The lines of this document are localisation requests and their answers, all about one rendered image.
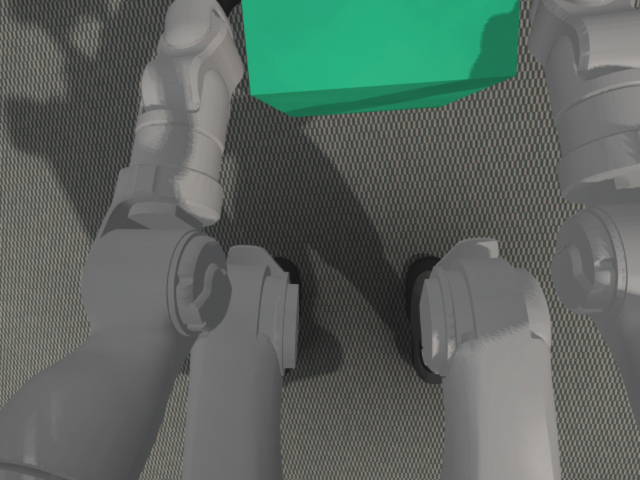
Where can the right robot forearm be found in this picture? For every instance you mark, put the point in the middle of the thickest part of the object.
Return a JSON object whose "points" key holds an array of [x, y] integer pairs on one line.
{"points": [[590, 53]]}

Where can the right robot thigh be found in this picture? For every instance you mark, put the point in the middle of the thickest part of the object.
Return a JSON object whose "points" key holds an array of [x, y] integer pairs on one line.
{"points": [[499, 408]]}

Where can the left robot upper arm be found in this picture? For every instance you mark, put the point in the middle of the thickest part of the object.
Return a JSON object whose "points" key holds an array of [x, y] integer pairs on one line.
{"points": [[96, 413]]}

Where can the robot right shin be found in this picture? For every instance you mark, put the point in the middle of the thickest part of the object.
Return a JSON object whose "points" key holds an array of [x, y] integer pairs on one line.
{"points": [[535, 301]]}

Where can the left robot forearm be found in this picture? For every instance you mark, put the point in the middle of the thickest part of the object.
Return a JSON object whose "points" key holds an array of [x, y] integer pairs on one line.
{"points": [[172, 180]]}

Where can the right robot upper arm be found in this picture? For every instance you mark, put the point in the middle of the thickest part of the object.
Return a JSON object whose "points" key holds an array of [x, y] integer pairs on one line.
{"points": [[596, 272]]}

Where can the carton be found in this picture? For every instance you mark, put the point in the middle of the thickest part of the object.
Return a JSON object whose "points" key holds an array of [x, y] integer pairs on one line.
{"points": [[326, 57]]}

